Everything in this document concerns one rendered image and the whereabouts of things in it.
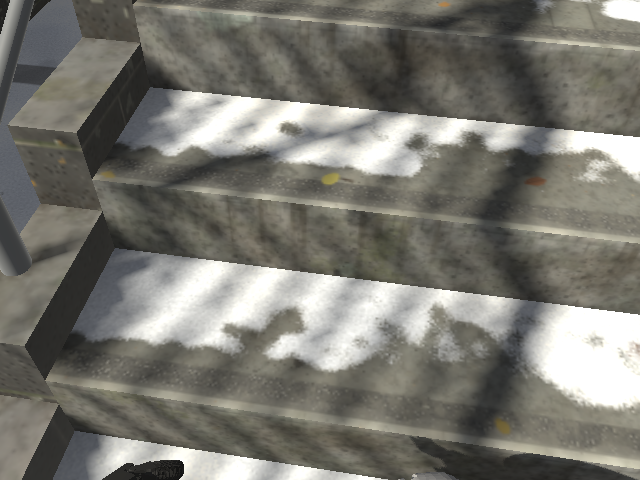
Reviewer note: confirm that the robot left hand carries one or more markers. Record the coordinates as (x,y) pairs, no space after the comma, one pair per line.
(157,470)

